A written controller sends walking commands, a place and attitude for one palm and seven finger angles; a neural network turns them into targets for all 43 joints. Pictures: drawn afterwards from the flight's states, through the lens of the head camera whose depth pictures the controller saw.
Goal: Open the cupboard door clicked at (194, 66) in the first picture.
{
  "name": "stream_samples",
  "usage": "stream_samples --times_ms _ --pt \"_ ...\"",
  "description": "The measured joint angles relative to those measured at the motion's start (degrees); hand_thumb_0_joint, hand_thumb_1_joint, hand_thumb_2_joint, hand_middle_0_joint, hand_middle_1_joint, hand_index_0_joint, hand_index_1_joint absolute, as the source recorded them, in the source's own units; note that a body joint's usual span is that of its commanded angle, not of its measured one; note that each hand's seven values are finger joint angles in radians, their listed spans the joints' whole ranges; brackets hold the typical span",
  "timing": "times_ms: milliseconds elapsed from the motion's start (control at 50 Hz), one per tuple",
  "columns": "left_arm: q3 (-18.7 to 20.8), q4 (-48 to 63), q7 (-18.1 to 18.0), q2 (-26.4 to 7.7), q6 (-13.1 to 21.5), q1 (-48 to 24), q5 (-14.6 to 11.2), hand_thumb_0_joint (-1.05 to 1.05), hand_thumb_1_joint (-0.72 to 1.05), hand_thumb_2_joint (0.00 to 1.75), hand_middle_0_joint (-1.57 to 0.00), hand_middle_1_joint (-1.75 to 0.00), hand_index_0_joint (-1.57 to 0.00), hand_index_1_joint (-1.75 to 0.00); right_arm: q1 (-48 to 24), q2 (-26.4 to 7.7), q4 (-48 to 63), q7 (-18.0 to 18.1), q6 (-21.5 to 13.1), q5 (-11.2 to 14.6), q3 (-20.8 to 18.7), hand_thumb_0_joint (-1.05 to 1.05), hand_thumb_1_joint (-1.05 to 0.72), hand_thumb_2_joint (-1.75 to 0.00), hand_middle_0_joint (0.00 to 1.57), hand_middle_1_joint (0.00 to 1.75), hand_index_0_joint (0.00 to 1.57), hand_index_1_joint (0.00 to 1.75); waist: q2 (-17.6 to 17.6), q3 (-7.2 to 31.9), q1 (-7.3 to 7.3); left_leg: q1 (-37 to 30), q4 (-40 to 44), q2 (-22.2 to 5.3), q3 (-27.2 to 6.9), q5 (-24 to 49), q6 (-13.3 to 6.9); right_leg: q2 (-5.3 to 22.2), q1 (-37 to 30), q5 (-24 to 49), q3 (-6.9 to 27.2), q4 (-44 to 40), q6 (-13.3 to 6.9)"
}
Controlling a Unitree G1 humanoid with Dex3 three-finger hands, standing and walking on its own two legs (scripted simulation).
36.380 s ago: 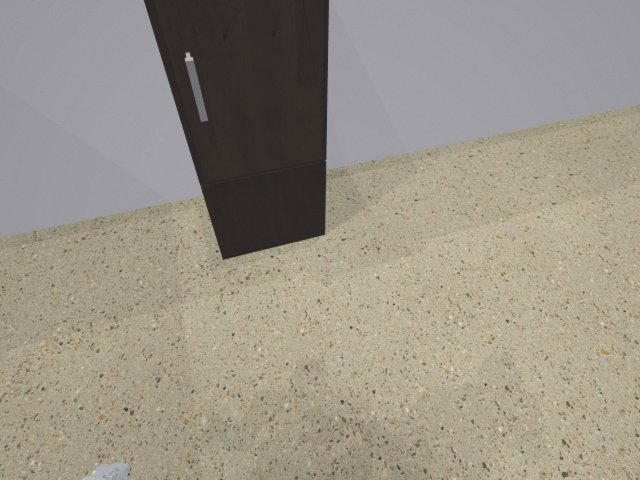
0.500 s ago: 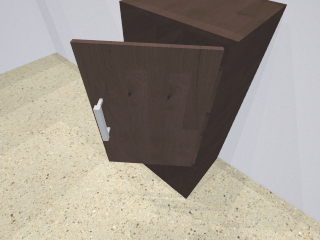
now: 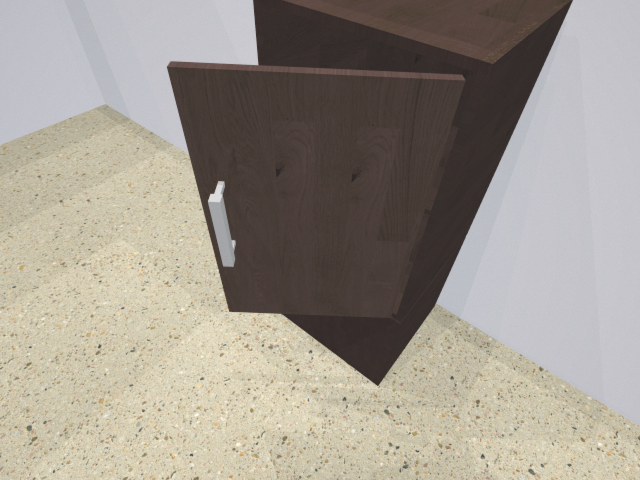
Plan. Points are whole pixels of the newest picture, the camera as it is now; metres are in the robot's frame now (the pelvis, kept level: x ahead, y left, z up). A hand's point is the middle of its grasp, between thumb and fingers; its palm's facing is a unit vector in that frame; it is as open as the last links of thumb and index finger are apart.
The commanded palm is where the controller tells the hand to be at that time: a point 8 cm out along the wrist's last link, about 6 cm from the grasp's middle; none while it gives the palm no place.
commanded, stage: come to a stop and stand still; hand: left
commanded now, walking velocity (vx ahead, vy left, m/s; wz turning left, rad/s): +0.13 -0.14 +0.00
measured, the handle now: (224, 225) +0.52 +0.20 -0.01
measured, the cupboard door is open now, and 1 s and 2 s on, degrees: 37 37 37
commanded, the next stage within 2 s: look again from close up in 1.62 s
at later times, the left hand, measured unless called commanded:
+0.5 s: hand out of the picture -0.07 +0.17 -0.18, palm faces +0.04 -0.99 -0.12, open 7.4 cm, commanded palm none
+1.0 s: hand out of the picture +0.01 +0.19 -0.18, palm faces +0.02 -0.99 -0.12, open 7.3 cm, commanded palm none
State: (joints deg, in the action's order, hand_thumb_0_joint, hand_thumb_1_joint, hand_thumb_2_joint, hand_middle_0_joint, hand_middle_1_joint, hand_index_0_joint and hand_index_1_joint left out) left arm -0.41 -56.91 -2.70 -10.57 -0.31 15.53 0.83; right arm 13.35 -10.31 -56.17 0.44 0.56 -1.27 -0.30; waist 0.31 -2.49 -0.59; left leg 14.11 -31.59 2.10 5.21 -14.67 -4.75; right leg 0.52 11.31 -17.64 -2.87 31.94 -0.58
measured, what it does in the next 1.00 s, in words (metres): steps on the spot: right foot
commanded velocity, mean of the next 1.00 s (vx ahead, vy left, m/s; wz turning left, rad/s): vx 0.02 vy -0.04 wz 0.00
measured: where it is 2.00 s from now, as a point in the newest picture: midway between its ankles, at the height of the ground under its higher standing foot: outside the picture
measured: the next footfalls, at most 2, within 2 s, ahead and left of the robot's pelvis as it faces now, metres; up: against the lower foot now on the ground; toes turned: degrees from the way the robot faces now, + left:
right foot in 0.32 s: +0.04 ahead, -0.08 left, +0.00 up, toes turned +0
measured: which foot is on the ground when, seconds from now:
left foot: down 0.00-1.00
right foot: down 0.00-0.08, up 0.10-0.30, down 0.32-1.00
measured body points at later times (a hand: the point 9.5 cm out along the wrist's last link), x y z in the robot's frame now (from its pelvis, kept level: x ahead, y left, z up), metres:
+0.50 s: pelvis -0.01 +0.02 +0.00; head -0.02 +0.04 +0.45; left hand -0.07 +0.22 -0.17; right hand -0.02 -0.21 -0.14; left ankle +0.03 +0.07 -0.73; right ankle -0.03 -0.09 -0.73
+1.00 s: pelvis +0.02 +0.04 +0.01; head +0.03 +0.07 +0.46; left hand +0.01 +0.25 -0.17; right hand +0.01 -0.18 -0.14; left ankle +0.03 +0.07 -0.73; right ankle -0.03 -0.09 -0.73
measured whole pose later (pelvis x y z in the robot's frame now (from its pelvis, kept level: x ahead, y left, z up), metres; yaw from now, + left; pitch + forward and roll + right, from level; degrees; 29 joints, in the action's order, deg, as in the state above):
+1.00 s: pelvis +0.02 +0.04 +0.01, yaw -1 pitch -1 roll -1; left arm -0.6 -62.7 -2.7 -8.0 0.6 17.8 0.4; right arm 16.0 -7.4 -65.3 1.9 -1.8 -0.7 0.8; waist 2.8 -1.5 -0.1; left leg 11.6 -23.3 5.1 6.0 -11.7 -7.6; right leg 0.9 6.3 -16.4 -2.5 23.4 0.9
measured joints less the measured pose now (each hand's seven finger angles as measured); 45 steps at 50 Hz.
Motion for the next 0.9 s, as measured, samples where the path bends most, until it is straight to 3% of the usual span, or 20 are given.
stream_samples --times_ms 220,280,360,420,460,580,700,900 --pt "1.1 0.2 2.2 0.9 -1.9 4.9 1.0 0.00 0.91 0.90 -0.19 -0.30 -0.20 -0.30 2.9 -0.6 -0.7 0.0 0.9 -0.9 -0.4 0.01 -0.91 -0.90 0.21 0.30 0.20 0.30 0.1 2.9 0.46 2.5 1.5 0.8 1.1 2.2 -2.2 -1.0 5.0 -9.0 0.8 9.0 -1.7" --pt "1.4 -0.6 2.3 1.4 -2.1 6.4 0.9 0.00 0.91 0.90 -0.19 -0.30 -0.20 -0.30 3.6 -1.1 -1.2 0.3 0.6 -1.0 -0.7 0.01 -0.91 -0.90 0.21 0.30 0.20 0.30 -0.1 3.0 0.37 2.6 2.4 0.8 1.6 2.9 -2.2 -1.3 3.9 -8.6 0.6 6.5 -1.8" --pt "1.4 -1.7 2.0 2.1 -1.5 8.1 0.8 0.00 0.91 0.90 -0.19 -0.30 -0.20 -0.30 4.2 -1.3 -2.6 0.6 0.9 -0.6 -1.0 0.01 -0.91 -0.90 0.21 0.30 0.20 0.30 -0.6 2.7 0.69 3.2 1.7 0.2 1.5 2.2 -1.4 -2.0 0.5 -0.4 0.2 -2.1 -1.8" --pt "0.9 -2.6 1.4 2.4 -0.4 9.6 0.3 0.00 0.91 0.90 -0.19 -0.30 -0.20 -0.30 4.7 -0.6 -3.7 0.4 1.0 -0.3 -0.6 0.01 -0.91 -0.90 0.20 0.30 0.20 0.30 -0.2 3.1 0.68 4.3 -0.5 -0.1 0.4 -2.1 1.1 -2.5 0.0 1.5 -0.2 -4.0 -2.1" --pt "0.6 -3.6 1.1 2.7 0.0 10.0 -0.2 0.00 0.91 0.90 -0.19 -0.30 -0.20 -0.30 4.9 0.2 -4.4 0.4 0.6 -0.2 -0.2 0.01 -0.91 -0.90 0.20 0.30 0.20 0.29 0.0 3.0 0.37 4.2 -0.7 -0.7 -0.4 -1.4 1.8 -2.9 -0.4 1.9 -0.6 -4.7 -1.7" --pt "-0.1 -5.4 1.1 3.1 -0.2 8.0 -0.2 0.00 0.91 0.90 -0.19 -0.30 -0.20 -0.30 6.1 3.7 -6.5 0.5 -0.7 0.0 0.9 0.01 -0.91 -0.90 0.20 0.30 0.20 0.29 2.3 2.5 0.22 3.0 1.2 0.2 0.2 1.4 -1.5 -2.1 -0.4 0.4 -0.5 -3.5 -0.8" --pt "-0.4 -5.1 0.9 3.9 1.0 4.7 -0.1 0.00 0.91 0.90 -0.19 -0.30 -0.20 -0.30 6.0 5.4 -8.4 0.8 -1.4 0.3 1.3 0.01 -0.91 -0.90 0.20 0.30 0.20 0.30 2.5 2.0 0.75 1.3 5.7 1.8 0.1 3.1 -1.9 -0.7 -1.5 1.2 -0.4 -6.2 0.3" --pt "-0.2 -5.9 0.0 3.0 1.2 2.6 -0.5 0.01 0.92 0.90 -0.19 -0.30 -0.20 -0.30 3.8 3.9 -9.4 1.5 -2.4 0.5 1.2 0.02 -0.92 -0.90 0.21 0.30 0.20 0.30 2.4 1.0 0.40 -1.6 7.5 2.5 0.5 2.8 -2.4 -0.1 -4.4 1.2 0.1 -8.2 1.1"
